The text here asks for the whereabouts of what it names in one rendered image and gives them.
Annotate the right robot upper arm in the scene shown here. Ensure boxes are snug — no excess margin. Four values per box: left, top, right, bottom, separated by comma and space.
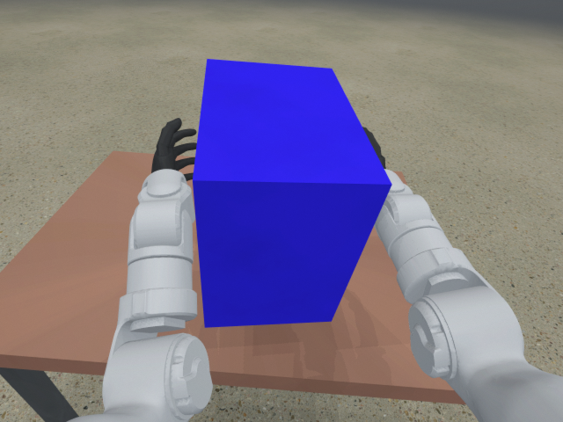
408, 286, 563, 422

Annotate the left robot upper arm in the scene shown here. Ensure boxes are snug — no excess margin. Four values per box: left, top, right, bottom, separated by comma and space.
67, 333, 213, 422

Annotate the carton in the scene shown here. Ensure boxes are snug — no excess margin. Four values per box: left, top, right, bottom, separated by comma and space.
193, 59, 392, 328

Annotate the right robot forearm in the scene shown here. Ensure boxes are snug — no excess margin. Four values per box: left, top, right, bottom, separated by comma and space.
374, 169, 524, 353

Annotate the robot left hand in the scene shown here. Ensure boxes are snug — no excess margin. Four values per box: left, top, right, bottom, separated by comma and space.
151, 118, 197, 181

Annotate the robot right hand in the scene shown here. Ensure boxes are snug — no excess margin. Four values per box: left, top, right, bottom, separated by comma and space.
362, 127, 386, 169

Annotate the left robot forearm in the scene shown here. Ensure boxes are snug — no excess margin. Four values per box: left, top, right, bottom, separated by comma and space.
102, 169, 197, 407

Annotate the table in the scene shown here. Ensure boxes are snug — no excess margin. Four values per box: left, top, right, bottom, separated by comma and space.
0, 151, 466, 422

